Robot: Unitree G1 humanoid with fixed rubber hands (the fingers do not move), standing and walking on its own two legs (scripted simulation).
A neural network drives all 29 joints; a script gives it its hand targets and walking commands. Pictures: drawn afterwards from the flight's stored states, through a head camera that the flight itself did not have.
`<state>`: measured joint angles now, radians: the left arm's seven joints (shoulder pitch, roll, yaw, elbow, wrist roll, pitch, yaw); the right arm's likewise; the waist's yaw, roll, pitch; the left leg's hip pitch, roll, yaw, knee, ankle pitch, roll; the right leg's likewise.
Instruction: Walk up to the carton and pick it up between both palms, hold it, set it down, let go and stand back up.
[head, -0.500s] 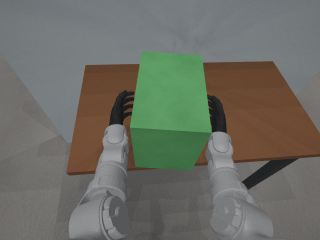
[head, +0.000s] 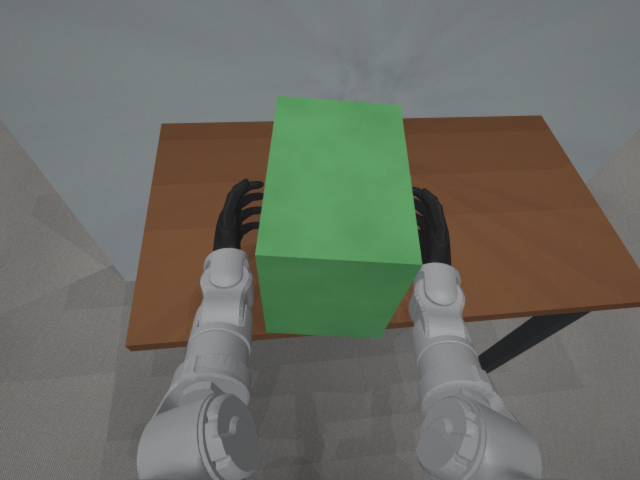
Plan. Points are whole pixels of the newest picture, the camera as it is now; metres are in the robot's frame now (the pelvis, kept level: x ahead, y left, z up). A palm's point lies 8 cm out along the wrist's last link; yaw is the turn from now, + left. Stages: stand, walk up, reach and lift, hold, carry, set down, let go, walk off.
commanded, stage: set down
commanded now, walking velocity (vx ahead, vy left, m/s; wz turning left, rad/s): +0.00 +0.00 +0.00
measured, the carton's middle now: (331, 222) +0.45 -0.02 +0.01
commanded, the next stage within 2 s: none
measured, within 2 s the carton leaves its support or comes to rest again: neither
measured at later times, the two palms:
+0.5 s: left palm (204, 226) +0.42 +0.15 +0.04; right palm (429, 235) +0.42 -0.15 +0.03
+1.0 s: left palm (211, 175) +0.42 +0.13 +0.14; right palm (465, 192) +0.41 -0.16 +0.13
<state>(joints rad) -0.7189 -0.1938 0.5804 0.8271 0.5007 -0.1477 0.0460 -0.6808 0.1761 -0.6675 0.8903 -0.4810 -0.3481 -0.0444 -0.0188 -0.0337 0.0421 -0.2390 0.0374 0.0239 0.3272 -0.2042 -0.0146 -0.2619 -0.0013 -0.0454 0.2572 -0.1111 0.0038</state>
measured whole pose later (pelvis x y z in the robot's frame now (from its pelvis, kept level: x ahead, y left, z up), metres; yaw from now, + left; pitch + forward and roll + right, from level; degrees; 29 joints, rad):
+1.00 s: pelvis -0.05 -0.02 -0.01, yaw -1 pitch +13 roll +0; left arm -1.14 0.19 0.00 1.21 -0.20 0.11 0.17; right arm -1.10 -0.17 0.00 1.19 0.29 0.10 -0.15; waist 0.01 -0.01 -0.15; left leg -0.51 0.06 0.03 0.48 -0.19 -0.04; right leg -0.54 0.02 -0.03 0.42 -0.10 -0.02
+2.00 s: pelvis -0.04 -0.01 +0.00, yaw -1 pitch -4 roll +0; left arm -0.34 0.11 0.09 0.24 -0.08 0.42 0.07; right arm -0.36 -0.12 0.01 0.42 0.24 0.14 -0.20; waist 0.00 -0.02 0.08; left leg -0.11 0.05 0.03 0.39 -0.21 -0.03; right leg -0.16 0.01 -0.03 0.36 -0.14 -0.01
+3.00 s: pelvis +0.00 +0.00 +0.00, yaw -2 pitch -5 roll -1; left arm 0.24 0.15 -0.07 0.29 -0.05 0.06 0.08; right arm 0.23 -0.10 0.00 0.44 0.07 -0.15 -0.02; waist 0.04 -0.01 0.07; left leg -0.01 0.04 0.07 0.36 -0.26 -0.01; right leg -0.07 0.00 0.00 0.35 -0.18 0.00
